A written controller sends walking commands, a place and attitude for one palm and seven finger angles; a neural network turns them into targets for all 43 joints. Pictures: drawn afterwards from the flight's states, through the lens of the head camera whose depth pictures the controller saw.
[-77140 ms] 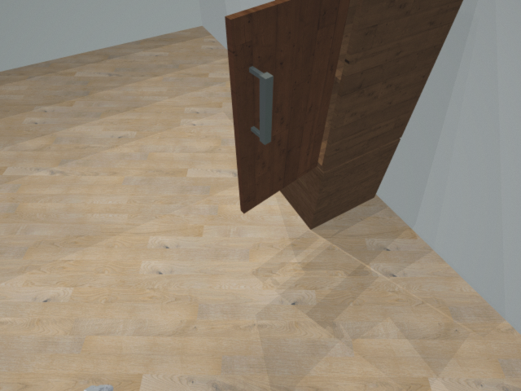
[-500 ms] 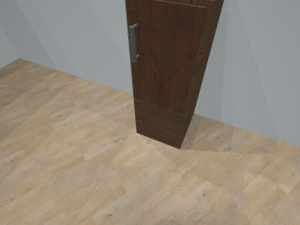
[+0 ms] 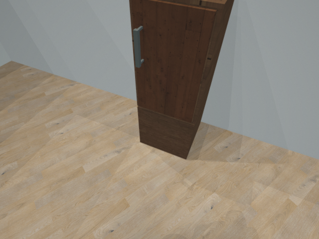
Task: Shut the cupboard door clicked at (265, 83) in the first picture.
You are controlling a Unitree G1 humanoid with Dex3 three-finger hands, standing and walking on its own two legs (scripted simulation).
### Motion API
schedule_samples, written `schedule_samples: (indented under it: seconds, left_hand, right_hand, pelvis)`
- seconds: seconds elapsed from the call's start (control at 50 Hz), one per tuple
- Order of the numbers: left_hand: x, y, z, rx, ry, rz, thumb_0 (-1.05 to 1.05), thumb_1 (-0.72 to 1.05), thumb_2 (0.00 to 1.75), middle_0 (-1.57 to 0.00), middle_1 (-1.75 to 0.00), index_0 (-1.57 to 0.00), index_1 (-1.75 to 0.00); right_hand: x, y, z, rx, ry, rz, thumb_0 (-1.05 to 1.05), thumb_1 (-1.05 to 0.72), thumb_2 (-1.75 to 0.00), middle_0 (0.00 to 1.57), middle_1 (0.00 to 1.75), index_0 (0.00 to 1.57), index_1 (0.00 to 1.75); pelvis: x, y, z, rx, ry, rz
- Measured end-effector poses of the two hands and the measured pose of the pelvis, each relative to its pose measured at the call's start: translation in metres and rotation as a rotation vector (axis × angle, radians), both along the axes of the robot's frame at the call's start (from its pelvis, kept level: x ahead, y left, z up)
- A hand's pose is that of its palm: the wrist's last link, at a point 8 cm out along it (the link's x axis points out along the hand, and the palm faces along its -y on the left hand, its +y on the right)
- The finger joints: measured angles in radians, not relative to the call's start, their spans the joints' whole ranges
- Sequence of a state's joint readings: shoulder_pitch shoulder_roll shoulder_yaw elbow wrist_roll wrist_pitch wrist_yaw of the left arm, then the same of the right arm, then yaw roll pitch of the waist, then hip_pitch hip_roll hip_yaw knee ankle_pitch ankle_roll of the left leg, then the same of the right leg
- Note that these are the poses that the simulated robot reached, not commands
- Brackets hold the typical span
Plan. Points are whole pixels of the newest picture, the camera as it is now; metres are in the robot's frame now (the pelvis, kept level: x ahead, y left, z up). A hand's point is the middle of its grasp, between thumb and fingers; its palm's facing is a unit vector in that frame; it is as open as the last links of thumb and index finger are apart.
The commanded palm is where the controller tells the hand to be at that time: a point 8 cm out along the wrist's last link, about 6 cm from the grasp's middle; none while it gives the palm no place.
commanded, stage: look to check the result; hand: left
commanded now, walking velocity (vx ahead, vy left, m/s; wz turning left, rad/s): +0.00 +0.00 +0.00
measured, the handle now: (139, 47) +0.87 +0.14 +0.05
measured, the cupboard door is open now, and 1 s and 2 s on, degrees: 0 0 0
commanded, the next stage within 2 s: stand and wait in 0.58 s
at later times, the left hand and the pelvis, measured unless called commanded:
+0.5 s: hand out of the picture -0.01 +0.17 -0.18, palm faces +0.05 -0.98 -0.19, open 7.4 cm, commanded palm none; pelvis +0.01 -0.01 +0.00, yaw +0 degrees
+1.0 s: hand out of the picture +0.02 +0.16 -0.17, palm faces +0.04 -0.98 -0.19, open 7.4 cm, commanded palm none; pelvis +0.03 -0.01 +0.00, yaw +0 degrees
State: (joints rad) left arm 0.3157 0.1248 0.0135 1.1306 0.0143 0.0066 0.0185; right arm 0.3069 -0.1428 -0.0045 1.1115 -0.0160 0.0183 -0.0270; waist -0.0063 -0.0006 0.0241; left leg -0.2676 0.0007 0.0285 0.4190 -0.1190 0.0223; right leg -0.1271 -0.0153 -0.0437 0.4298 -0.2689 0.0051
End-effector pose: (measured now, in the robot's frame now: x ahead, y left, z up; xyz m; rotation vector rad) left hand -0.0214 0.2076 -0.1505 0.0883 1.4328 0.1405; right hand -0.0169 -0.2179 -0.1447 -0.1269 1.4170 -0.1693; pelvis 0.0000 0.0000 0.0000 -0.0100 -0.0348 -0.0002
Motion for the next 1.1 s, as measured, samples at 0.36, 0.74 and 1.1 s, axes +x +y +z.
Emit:
schedule_samples:
  seconds: [0.36, 0.74, 1.1]
  left_hand:
    - [-0.007, 0.011, 0.007, 0.047, 0.052, 0.014, 0.00, 0.91, 0.90, -0.20, -0.30, -0.20, -0.30]
    - [0.028, 0.006, 0.006, 0.041, -0.003, -0.003, 0.00, 0.91, 0.90, -0.20, -0.30, -0.20, -0.30]
    - [0.037, 0.006, 0.007, 0.048, 0.012, -0.004, 0.00, 0.91, 0.90, -0.20, -0.30, -0.20, -0.30]
  right_hand:
    - [0.022, -0.005, -0.002, 0.007, -0.013, 0.016, 0.00, -0.91, -0.90, 0.20, 0.30, 0.20, 0.30]
    - [0.048, -0.021, 0.002, -0.022, -0.039, 0.034, 0.00, -0.90, -0.90, 0.20, 0.30, 0.20, 0.30]
    - [0.059, -0.022, 0.002, -0.018, -0.028, 0.036, 0.00, -0.90, -0.90, 0.20, 0.30, 0.20, 0.30]
  pelvis:
    - [0.010, -0.004, 0.001, 0.003, -0.001, 0.000]
    - [0.022, -0.010, 0.002, 0.005, -0.001, 0.003]
    - [0.034, -0.012, 0.003, 0.007, 0.004, 0.000]
